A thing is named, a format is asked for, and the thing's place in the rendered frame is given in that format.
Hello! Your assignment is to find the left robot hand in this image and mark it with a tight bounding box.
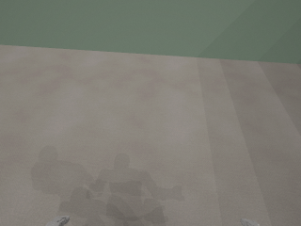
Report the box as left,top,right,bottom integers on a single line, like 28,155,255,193
45,215,70,226

